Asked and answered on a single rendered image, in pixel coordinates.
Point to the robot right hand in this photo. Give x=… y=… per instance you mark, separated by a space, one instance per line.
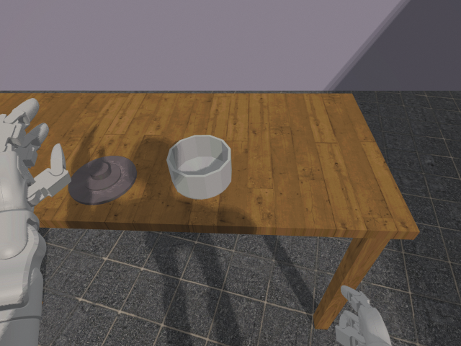
x=364 y=329

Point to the knob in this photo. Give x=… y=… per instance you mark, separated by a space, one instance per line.
x=99 y=171

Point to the lid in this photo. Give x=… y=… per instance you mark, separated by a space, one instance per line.
x=85 y=190

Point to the table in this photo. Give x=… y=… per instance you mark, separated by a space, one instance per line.
x=302 y=165

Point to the robot left hand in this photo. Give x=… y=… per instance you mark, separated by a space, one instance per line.
x=18 y=153

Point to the pot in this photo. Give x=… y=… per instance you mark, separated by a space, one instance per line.
x=200 y=166

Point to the robot left forearm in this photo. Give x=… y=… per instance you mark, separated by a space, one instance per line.
x=22 y=250

